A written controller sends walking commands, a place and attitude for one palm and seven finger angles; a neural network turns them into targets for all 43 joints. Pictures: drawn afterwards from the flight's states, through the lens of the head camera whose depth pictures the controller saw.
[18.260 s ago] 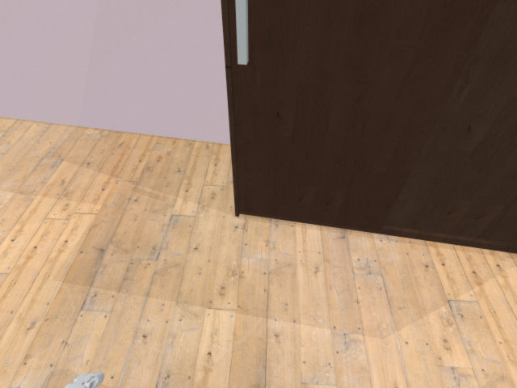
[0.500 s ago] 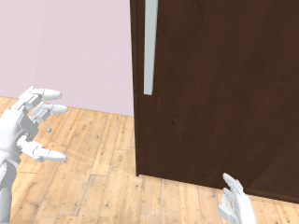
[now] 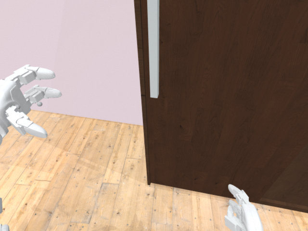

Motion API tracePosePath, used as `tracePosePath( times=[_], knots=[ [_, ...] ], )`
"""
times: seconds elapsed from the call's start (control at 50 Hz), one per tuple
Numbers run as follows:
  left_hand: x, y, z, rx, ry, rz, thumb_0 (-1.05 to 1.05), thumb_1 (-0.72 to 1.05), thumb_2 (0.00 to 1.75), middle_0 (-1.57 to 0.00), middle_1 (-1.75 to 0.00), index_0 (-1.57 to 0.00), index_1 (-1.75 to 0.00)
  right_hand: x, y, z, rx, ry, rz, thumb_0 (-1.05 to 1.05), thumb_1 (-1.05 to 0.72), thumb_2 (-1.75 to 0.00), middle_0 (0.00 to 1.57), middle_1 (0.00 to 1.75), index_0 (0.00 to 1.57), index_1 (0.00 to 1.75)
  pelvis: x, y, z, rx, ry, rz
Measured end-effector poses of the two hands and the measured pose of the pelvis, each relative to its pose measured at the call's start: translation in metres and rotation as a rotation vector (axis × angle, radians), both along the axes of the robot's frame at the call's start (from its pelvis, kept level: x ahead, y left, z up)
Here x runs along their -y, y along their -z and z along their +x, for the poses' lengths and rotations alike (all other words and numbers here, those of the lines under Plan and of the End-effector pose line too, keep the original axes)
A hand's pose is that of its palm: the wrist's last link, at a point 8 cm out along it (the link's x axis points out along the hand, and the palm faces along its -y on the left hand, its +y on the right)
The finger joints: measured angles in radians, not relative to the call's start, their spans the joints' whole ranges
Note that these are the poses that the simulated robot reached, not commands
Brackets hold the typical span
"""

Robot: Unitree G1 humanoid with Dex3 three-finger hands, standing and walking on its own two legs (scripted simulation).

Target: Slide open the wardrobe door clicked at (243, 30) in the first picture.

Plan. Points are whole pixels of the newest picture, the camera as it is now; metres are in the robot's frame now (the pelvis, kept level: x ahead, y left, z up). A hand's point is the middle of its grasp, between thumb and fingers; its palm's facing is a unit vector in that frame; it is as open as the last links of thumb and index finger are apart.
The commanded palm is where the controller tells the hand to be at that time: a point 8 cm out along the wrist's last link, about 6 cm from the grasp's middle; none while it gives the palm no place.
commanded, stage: raise the hand with hooked fingers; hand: left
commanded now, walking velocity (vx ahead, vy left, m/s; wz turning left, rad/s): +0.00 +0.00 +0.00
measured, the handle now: (155, 52) +0.60 +0.07 +0.22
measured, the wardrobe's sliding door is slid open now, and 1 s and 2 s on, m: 0.00 0.00 0.00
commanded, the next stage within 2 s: move the hooked fingers beside the handle in 0.38 s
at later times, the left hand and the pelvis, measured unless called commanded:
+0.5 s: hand (58, 105) +0.30 +0.26 +0.22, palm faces -0.07 -0.99 -0.14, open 14.0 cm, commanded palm +0.27 +0.31 +0.24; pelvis +0.02 +0.00 -0.01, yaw -2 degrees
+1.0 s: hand (86, 83) +0.38 +0.22 +0.23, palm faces -0.06 -0.99 -0.08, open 14.0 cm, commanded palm +0.35 +0.26 +0.23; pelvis +0.06 -0.01 +0.00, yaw -3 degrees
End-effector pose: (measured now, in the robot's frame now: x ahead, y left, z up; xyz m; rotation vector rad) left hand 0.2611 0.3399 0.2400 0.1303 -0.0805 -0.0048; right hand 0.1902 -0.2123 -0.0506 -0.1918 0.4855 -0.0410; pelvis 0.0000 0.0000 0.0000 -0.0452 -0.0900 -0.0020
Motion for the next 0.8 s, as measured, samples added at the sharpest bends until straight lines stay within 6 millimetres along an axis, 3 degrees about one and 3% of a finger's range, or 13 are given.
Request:
tracePosePath(
  times=[0.08, 0.14, 0.24, 0.32, 0.46, 0.58, 0.66, 0.74, 0.8],
  knots=[
    [0.019, 0.02, -0.001, -0.048, 0.07, -0.006, -0.01, -0.5, 0.3, -0.3, -1.2, -0.3, -1.2, 0.013, 0.0, -0.008, 0.015, 0.027, -0.005, 0.01, -0.9, -0.9, 0.2, 0.3, 0.2, 0.3, 0.002, 0.003, -0.003, 0.003, 0.017, -0.009],
    [0.029, 0.022, -0.003, 0.009, 0.092, -0.01, -0.01, -0.5, 0.3, -0.3, -1.2, -0.3, -1.2, 0.019, -0.002, -0.012, 0.03, 0.047, -0.02, 0.01, -0.9, -0.9, 0.2, 0.3, 0.2, 0.3, 0.005, 0.005, -0.002, 0.012, 0.027, -0.012],
    [0.023, 0.01, -0.001, 0.111, 0.034, -0.026, -0.01, -0.5, 0.3, -0.31, -1.2, -0.3, -1.2, 0.025, -0.002, -0.014, 0.042, 0.064, -0.041, 0.01, -0.9, -0.9, 0.2, 0.3, 0.2, 0.3, 0.008, 0.009, 0.0, 0.023, 0.029, -0.012],
    [0.017, 0.01, 0.006, 0.069, 0.002, -0.016, -0.01, -0.5, 0.3, -0.31, -1.2, -0.3, -1.2, 0.025, 0.003, -0.011, 0.034, 0.07, -0.03, 0.01, -0.9, -0.9, 0.2, 0.3, 0.2, 0.3, 0.007, 0.01, 0.003, 0.015, 0.029, -0.008],
    [0.027, 0.017, 0.016, 0.017, 0.065, 0.007, -0.01, -0.5, 0.3, -0.3, -1.2, -0.3, -1.2, 0.016, 0.009, -0.001, 0.024, 0.057, -0.004, 0.01, -0.9, -0.9, 0.2, 0.3, 0.2, 0.3, 0.004, 0.01, 0.012, -0.011, 0.033, -0.007],
    [0.021, 0.01, 0.029, 0.076, 0.055, -0.01, -0.01, -0.5, 0.3, -0.31, -1.2, -0.3, -1.2, 0.008, 0.006, 0.013, 0.021, 0.035, 0.003, 0.01, -0.9, -0.9, 0.2, 0.3, 0.2, 0.3, 0.005, 0.007, 0.026, -0.024, 0.035, -0.002],
    [0.022, 0.016, 0.045, 0.037, 0.051, -0.03, -0.01, -0.51, 0.3, -0.3, -1.2, -0.3, -1.2, 0.005, 0.005, 0.026, 0.016, 0.021, 0.005, 0.01, -0.9, -0.9, 0.2, 0.3, 0.2, 0.3, 0.004, 0.005, 0.033, -0.038, 0.031, 0.004],
    [0.036, 0.026, 0.063, -0.021, 0.078, -0.022, -0.01, -0.51, 0.3, -0.3, -1.2, -0.3, -1.2, 0.005, 0.003, 0.038, 0.013, 0.022, 0.008, 0.01, -0.9, -0.9, 0.2, 0.3, 0.2, 0.3, 0.003, 0.004, 0.039, -0.053, 0.032, 0.008],
    [0.054, 0.023, 0.074, 0.003, 0.114, -0.007, -0.01, -0.51, 0.3, -0.3, -1.2, -0.3, -1.2, 0.005, 0.001, 0.046, 0.019, 0.026, 0.01, 0.01, -0.9, -0.9, 0.2, 0.3, 0.2, 0.3, 0.003, 0.002, 0.045, -0.058, 0.037, 0.012]
  ],
)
